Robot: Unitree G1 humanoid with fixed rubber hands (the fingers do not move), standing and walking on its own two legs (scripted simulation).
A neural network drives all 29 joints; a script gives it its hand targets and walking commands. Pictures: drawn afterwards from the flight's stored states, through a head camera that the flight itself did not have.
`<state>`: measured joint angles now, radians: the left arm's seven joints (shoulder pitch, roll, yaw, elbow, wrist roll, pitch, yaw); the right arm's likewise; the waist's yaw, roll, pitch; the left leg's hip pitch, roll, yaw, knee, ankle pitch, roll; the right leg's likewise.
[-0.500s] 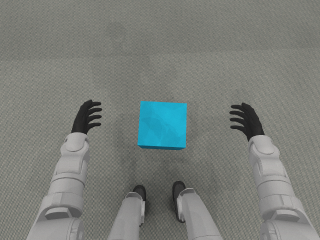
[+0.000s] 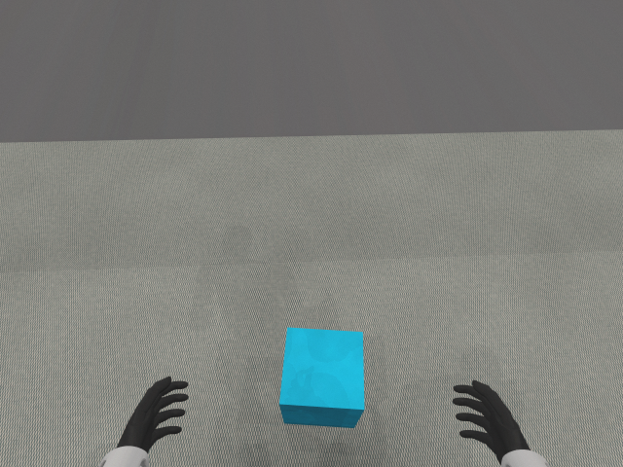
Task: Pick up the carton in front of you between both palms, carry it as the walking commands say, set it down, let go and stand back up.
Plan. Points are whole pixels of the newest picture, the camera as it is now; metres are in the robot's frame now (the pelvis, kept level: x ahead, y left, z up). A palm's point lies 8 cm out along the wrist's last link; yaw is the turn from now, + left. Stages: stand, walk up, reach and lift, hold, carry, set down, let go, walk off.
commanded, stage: let go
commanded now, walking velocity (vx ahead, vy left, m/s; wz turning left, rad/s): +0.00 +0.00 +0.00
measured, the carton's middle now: (321, 379) +0.40 -0.02 -0.65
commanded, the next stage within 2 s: stand in 0.42 s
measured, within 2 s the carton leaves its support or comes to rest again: neither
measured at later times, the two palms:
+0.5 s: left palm (127, 463) +0.15 +0.24 -0.08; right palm (523, 445) +0.16 -0.26 -0.07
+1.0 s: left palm out of the picture +0.10 +0.27 -0.10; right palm out of the picture +0.12 -0.28 -0.10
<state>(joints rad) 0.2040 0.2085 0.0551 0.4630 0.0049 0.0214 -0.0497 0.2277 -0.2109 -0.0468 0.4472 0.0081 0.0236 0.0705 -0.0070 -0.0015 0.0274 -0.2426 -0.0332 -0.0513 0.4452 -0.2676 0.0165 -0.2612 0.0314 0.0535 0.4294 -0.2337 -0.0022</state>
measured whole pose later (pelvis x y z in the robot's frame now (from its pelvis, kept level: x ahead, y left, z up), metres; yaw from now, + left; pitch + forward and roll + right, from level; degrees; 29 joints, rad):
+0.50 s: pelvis +0.00 -0.01 -0.01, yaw +0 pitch -3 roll +0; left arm 0.21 0.23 0.05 0.57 0.01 0.07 -0.01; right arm 0.19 -0.25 -0.05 0.51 -0.01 0.10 0.02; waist -0.01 0.01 0.05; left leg -0.13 -0.02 -0.05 0.51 -0.32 0.01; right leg -0.15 0.04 0.04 0.50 -0.29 -0.01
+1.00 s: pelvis +0.00 -0.01 +0.00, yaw +1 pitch -3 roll +0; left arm 0.21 0.28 0.07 0.78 0.02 -0.01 0.03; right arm 0.21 -0.29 -0.05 0.75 -0.02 -0.01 -0.03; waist 0.00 0.02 0.03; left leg -0.15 -0.02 -0.05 0.50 -0.31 0.00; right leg -0.17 0.03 0.03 0.50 -0.28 -0.02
